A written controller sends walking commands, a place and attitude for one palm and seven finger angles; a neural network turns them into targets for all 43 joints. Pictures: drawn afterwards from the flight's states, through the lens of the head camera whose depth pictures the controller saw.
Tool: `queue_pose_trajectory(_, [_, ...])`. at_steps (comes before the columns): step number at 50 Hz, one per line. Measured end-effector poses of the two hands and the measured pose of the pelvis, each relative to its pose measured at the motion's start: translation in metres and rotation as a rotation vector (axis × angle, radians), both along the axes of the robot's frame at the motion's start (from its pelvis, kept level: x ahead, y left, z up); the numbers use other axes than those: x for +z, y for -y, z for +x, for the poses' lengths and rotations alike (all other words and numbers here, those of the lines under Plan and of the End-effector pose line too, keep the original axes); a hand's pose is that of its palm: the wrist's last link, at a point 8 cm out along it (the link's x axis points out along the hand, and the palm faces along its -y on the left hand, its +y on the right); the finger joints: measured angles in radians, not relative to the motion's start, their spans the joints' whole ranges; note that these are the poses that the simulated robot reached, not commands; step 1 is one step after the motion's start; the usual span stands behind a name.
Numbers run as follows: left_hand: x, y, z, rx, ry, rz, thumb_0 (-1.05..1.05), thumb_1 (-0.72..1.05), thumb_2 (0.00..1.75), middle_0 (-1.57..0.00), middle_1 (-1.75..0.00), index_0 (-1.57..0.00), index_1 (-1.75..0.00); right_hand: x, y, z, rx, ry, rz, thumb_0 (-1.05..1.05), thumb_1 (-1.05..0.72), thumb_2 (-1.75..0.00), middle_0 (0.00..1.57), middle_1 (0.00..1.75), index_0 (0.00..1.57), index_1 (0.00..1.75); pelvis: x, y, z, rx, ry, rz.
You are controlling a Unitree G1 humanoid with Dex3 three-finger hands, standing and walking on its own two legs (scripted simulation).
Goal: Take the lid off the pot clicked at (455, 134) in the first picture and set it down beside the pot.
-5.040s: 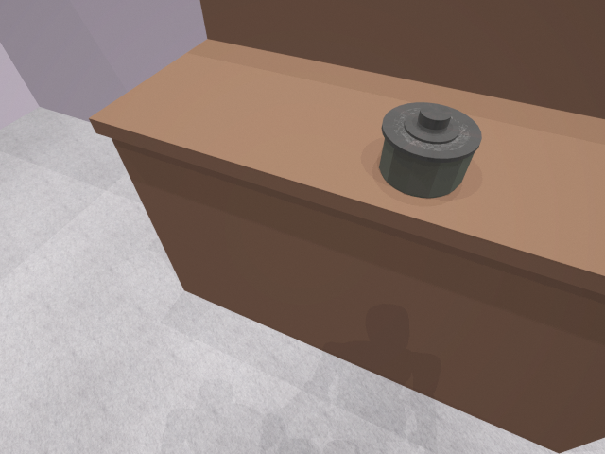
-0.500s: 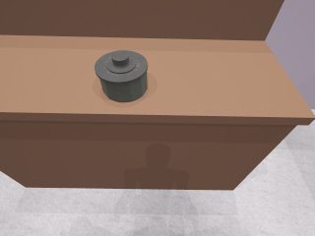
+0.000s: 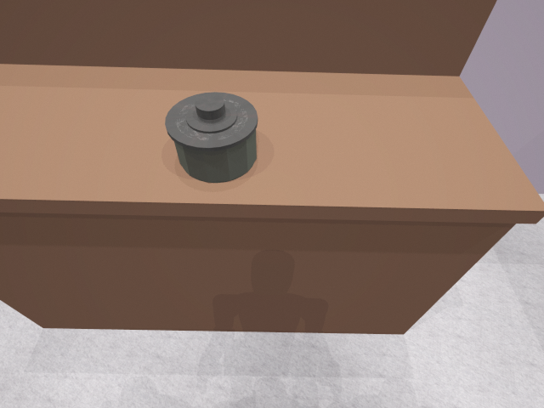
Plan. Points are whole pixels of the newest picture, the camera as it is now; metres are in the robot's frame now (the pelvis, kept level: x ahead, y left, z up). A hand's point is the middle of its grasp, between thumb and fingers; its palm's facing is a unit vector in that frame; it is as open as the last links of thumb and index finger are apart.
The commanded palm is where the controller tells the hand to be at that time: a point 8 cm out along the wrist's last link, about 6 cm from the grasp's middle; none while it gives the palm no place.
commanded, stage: shuffle to correct the standing spot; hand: left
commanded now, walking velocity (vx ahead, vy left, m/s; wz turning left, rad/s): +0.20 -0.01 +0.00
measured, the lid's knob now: (210, 106) +0.57 +0.15 +0.13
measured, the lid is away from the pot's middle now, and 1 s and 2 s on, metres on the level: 0.00 0.00 0.00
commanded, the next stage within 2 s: come to a stop and stand still in 0.40 s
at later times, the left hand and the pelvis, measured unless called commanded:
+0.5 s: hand out of the picture +0.02 +0.17 -0.18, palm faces +0.11 -0.98 -0.15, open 7.4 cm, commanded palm none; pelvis +0.08 +0.01 -0.01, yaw +0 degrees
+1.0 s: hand (156, 340) +0.25 +0.23 -0.16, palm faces +0.01 -0.95 -0.31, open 7.4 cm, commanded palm none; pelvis +0.13 +0.01 -0.01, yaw +0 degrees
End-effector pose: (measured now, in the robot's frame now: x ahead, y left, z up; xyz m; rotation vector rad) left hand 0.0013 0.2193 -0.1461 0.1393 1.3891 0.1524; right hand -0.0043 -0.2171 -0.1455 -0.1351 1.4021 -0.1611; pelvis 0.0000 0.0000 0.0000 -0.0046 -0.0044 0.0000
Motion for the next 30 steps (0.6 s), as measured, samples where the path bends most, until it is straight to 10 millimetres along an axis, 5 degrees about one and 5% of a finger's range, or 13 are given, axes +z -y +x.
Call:
queue_pose_trajectory(7, [-0.003, 0.001, -0.001, 0.003, -0.015, -0.01, 0.01, 0.91, 0.9, -0.2, -0.29, -0.2, -0.3, -0.002, -0.001, -0.002, -0.008, -0.011, 0.007, 0.01, -0.91, -0.9, 0.2, 0.3, 0.2, 0.3, -0.002, 0.001, 0.008, -0.004, 0.0, 0.006])
queue_pose_trajectory(17, [-0.006, 0.008, 0.016, 0.058, -0.024, -0.006, 0.01, 0.91, 0.9, -0.2, -0.29, -0.2, -0.3, -0.009, 0.009, 0.014, -0.011, -0.073, 0.006, 0.01, -0.9, -0.9, 0.2, 0.3, 0.2, 0.3, -0.011, 0.009, 0.045, 0.014, -0.025, -0.011])
queue_pose_trajectory(20, [-0.007, 0.008, 0.015, 0.093, -0.036, -0.012, 0.0, 0.91, 0.9, -0.2, -0.29, -0.2, -0.3, -0.003, 0.012, 0.04, 0.006, -0.067, -0.017, 0.01, -0.9, -0.9, 0.2, 0.3, 0.2, 0.3, -0.009, 0.005, 0.058, 0.014, -0.029, -0.012])
queue_pose_trajectory(25, [-0.009, 0.0, 0.013, 0.105, -0.119, -0.043, 0.0, 0.91, 0.9, -0.2, -0.29, -0.2, -0.3, 0.007, 0.008, 0.113, 0.018, 0.063, -0.053, 0.01, -0.9, -0.9, 0.19, 0.3, 0.2, 0.3, -0.008, -0.012, 0.084, 0.005, -0.028, -0.004])
queue_pose_trajectory(30, [-0.028, -0.028, 0.044, 0.088, -0.153, -0.062, 0.01, 0.91, 0.9, -0.2, -0.29, -0.2, -0.3, 0.005, -0.013, 0.175, 0.037, 0.207, -0.083, 0.01, -0.9, -0.9, 0.19, 0.3, 0.19, 0.3, -0.021, -0.036, 0.113, -0.002, 0.001, -0.001])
